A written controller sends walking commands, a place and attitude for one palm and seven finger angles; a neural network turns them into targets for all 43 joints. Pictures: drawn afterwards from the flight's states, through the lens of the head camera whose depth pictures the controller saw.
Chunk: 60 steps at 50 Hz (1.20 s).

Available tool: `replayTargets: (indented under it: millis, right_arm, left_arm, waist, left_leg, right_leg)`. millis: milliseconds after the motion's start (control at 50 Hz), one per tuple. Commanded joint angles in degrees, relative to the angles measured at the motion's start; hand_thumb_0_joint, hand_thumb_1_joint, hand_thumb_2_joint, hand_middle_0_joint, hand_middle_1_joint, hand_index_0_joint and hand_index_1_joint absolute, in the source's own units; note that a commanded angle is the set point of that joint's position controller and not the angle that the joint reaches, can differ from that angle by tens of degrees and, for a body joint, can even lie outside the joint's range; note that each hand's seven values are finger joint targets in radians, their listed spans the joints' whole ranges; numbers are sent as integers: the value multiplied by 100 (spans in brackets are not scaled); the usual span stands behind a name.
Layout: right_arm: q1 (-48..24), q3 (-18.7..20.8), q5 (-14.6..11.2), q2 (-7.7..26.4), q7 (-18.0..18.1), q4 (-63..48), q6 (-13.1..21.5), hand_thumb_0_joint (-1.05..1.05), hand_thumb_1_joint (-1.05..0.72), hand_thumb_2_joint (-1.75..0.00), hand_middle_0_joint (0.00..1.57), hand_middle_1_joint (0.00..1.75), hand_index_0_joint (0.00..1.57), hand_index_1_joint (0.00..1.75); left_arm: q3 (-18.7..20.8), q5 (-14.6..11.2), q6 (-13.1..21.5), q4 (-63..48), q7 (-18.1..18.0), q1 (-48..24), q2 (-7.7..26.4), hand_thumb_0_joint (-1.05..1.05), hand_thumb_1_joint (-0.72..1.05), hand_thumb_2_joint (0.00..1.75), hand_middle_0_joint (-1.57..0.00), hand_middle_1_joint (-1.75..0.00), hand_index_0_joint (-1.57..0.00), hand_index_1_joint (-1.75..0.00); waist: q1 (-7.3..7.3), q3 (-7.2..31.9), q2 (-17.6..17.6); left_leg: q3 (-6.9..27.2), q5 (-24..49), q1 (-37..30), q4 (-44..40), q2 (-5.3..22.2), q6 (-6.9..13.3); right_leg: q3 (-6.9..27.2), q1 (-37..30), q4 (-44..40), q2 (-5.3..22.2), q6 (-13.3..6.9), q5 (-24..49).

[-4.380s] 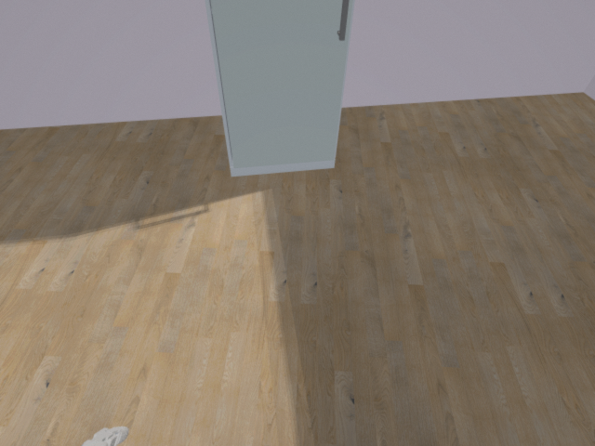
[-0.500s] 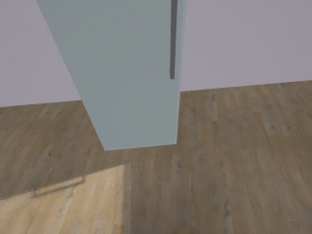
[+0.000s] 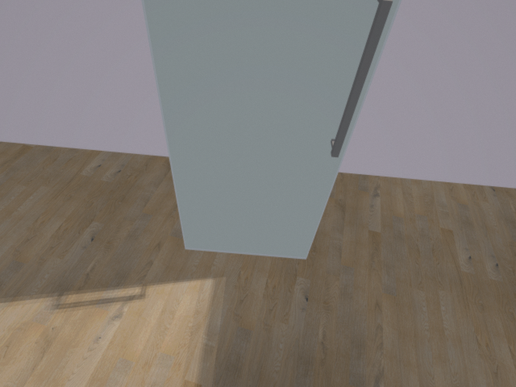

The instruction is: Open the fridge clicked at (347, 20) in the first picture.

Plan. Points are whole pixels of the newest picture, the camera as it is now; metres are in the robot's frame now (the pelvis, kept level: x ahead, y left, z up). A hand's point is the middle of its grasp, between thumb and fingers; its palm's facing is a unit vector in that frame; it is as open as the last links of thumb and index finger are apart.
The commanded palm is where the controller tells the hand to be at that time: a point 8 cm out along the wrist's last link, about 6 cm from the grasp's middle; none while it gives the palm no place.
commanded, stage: take the last steps up to it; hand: right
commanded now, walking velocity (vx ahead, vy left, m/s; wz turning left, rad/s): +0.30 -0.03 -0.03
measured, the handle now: (354, 87) +0.73 -0.16 +0.13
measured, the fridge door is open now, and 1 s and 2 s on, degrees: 0 0 0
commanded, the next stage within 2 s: come to a stop and stand still in 0.56 s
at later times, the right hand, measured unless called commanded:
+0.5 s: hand out of the picture +0.15 -0.23 -0.18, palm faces +0.07 +0.98 -0.17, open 7.4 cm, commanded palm none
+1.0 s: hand (356, 312) +0.32 -0.19 -0.16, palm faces +0.06 +0.97 -0.25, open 7.2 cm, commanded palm none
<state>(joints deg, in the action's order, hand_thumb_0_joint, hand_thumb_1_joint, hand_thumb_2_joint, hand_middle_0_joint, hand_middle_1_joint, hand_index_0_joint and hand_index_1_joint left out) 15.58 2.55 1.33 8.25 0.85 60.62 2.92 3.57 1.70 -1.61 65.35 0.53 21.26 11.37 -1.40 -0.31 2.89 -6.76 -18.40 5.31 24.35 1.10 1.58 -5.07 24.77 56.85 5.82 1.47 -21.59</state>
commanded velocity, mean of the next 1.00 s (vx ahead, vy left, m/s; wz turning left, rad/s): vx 0.07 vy -0.05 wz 0.00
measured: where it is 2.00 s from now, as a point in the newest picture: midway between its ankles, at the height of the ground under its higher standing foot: outside the picture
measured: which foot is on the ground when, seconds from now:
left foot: down 0.00-0.30, up 0.32-0.72, down 0.74-1.00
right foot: up 0.00-0.28, down 0.30-0.76, up 0.78-1.00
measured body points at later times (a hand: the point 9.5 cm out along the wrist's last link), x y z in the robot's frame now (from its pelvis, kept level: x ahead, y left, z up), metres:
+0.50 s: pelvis +0.16 -0.05 -0.01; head +0.18 -0.06 +0.44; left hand +0.23 +0.18 -0.15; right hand +0.14 -0.28 -0.17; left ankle +0.13 +0.08 -0.66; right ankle +0.20 -0.13 -0.74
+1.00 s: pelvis +0.23 -0.01 +0.00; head +0.27 +0.02 +0.44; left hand +0.25 +0.22 -0.18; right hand +0.32 -0.24 -0.14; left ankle +0.30 +0.09 -0.74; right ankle +0.19 -0.15 -0.68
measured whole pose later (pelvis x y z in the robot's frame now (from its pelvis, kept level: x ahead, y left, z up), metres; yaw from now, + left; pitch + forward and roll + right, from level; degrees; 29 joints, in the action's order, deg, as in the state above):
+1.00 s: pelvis +0.23 -0.01 +0.00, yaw -2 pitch -1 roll -2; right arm 6.5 2.1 1.6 7.4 2.5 57.3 0.2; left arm 3.8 0.4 -3.9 61.3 -1.0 13.1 10.2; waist -0.2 -5.4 1.9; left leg -7.9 -9.8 17.9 28.8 4.6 2.1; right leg -1.4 22.5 57.6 0.9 3.4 -27.9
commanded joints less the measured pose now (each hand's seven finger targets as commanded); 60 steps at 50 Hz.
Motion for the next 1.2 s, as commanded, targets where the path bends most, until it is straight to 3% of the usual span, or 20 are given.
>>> replayTargets:
  millis: [0,180,240,260,280,300,320,360,420,620,700,720,740,760,820,900,960,1120,1160,1180]
  right_arm:
    - [621,51,-10,632,31,68,116,0,-90,-90,20,30,20,30]
    - [1073,62,15,825,84,360,156,0,-90,-90,20,30,20,30]
    - [916,100,4,900,84,345,136,0,-90,-90,20,30,20,30]
    - [943,91,-36,795,72,334,123,0,-90,-90,20,30,20,30]
    - [1362,68,-113,500,23,270,88,0,-90,-90,20,30,20,30]
    - [1117,4,-116,382,-1,61,89,0,-90,-90,20,30,20,30]
    - [861,61,-89,447,8,-17,63,0,-90,-90,20,30,20,30]
    - [442,75,-35,360,-43,25,25,0,-90,-90,20,30,20,30]
    - [862,69,32,134,-85,154,-147,0,-90,-90,20,30,20,30]
    - [-127,45,36,187,-80,-403,-222,0,-90,-90,20,30,20,30]
    - [418,18,32,395,26,-180,-74,0,-90,-90,20,30,20,30]
    - [570,28,31,727,84,-105,8,0,-90,-90,20,30,20,30]
    - [491,39,-18,1026,114,-109,4,0,-90,-90,20,30,20,30]
    - [387,45,-28,1107,116,-182,-55,0,-90,-90,20,30,20,30]
    - [107,105,-22,977,219,-200,-135,0,-90,-90,20,30,20,30]
    - [-144,250,11,1136,269,-362,-263,0,-90,-90,20,30,20,30]
    - [-366,279,26,1164,257,-524,-300,0,-90,-90,20,30,20,30]
    - [-563,316,72,1298,151,-626,-431,0,-90,-90,20,30,20,30]
    - [-585,237,-18,1045,113,-671,-504,0,-90,-90,20,30,20,30]
    - [-446,179,-64,672,86,-758,-549,0,-90,-90,20,30,20,30]
  left_arm:
    - [32,-22,253,-566,41,-494,55,0,90,90,-20,-30,-20,-30]
    - [-38,-78,365,-991,138,-1426,4,0,90,90,-20,-30,-20,-30]
    - [22,-34,444,-712,39,-382,204,0,90,90,-20,-30,-20,-30]
    - [80,7,478,-484,-21,436,510,0,90,90,-20,-30,-20,-30]
    - [212,77,517,-380,-96,978,1144,0,90,90,-20,-30,-20,-30]
    - [254,-32,459,-353,-143,1216,1405,0,90,90,-20,-30,-20,-30]
    - [224,-59,422,-475,-154,728,1273,0,90,90,-20,-30,-20,-30]
    - [51,-66,513,-656,-180,-94,604,0,90,90,-20,-30,-20,-30]
    - [-74,-78,612,-687,-193,-455,260,0,90,90,-20,-30,-20,-30]
    - [23,-25,493,-573,-158,-157,460,0,90,90,-20,-30,-20,-30]
    - [-85,-84,436,-447,-188,-157,171,0,90,90,-20,-30,-20,-30]
    - [-156,-134,447,-458,-181,-36,-46,0,90,90,-20,-30,-20,-30]
    - [-167,-158,379,-432,-177,171,-124,0,90,90,-20,-30,-20,-30]
    - [-115,-162,301,-397,-195,245,-74,0,90,90,-20,-30,-20,-30]
    - [-60,-165,45,-369,-258,-13,16,0,90,90,-20,-30,-20,-30]
    - [38,-127,-133,-526,-210,-264,85,0,90,90,-20,-30,-20,-30]
    - [79,-100,-205,-677,-151,-345,122,0,90,90,-20,-30,-20,-30]
    - [17,-115,-15,-831,-92,-181,179,0,90,90,-20,-30,-20,-30]
    - [37,-99,65,-739,-103,157,436,0,90,90,-20,-30,-20,-30]
    - [118,-38,90,-898,-120,-84,874,0,90,90,-20,-30,-20,-30]
  waist:
    - [99,-943,-1004]
    - [261,-814,-1071]
    - [-255,-236,-839]
    - [-552,302,-364]
    - [-581,1121,1017]
    - [-585,1208,1480]
    - [-431,631,740]
    - [-165,-154,217]
    - [249,-250,238]
    - [85,-457,164]
    - [377,-84,-483]
    - [315,252,-1162]
    - [164,402,-1494]
    - [147,409,-978]
    - [262,344,-1418]
    - [305,351,-765]
    - [242,391,-1026]
    - [132,364,-1547]
    - [-40,316,-516]
    - [20,19,1177]
  left_leg:
    - [912,1653,29,-1458,1432,630]
    - [633,3067,-485,-1025,1424,600]
    - [320,4103,-207,470,1230,427]
    - [157,3480,287,1663,953,264]
    - [-209,980,1594,3318,158,-23]
    - [265,-1459,2282,4683,-178,-23]
    - [578,-1423,2598,5149,144,78]
    - [707,-406,2683,5090,525,17]
    - [585,40,2000,4376,610,-138]
    - [254,161,1790,1700,473,-251]
    - [475,1785,217,-152,445,-260]
    - [1495,3574,-322,-176,1308,-6]
    - [1775,4829,-329,-201,2000,445]
    - [1571,5270,-115,-150,2135,697]
    - [1573,5748,-8,-160,2125,1001]
    - [1309,5137,35,-203,2109,1065]
    - [1133,4000,387,-406,1948,932]
    - [1204,652,1115,-561,1481,511]
    - [777,-348,1847,273,962,38]
    - [297,-871,2334,1263,319,-295]
  right_leg:
    - [58,1213,139,182,71,690]
    - [-207,669,-1623,-51,-172,1018]
    - [-357,-1041,-2408,-465,-363,1131]
    - [-105,-2283,-2708,-297,-439,1555]
    - [1787,-3650,-2981,1167,-944,1986]
    - [3012,-3649,-3760,1900,-1368,2132]
    - [2888,-2968,-4068,2006,-1550,1333]
    - [1978,-1709,-4350,1510,-1152,1143]
    - [888,-802,-4560,1007,-889,1496]
    - [737,-1148,-4468,1063,-1211,1340]
    - [178,-958,-3014,376,-529,1955]
    - [-35,-545,-2644,20,-212,1004]
    - [-121,-611,-2434,-237,-21,-322]
    - [9,-812,-2113,-273,-14,-748]
    - [332,-456,-756,-240,59,-1133]
    - [502,7,337,-376,157,-804]
    - [544,-50,429,-374,217,-478]
    - [88,-1334,-2341,-471,68,178]
    - [494,-2058,-3635,-135,-23,530]
    - [1989,-1468,-4497,1013,-358,28]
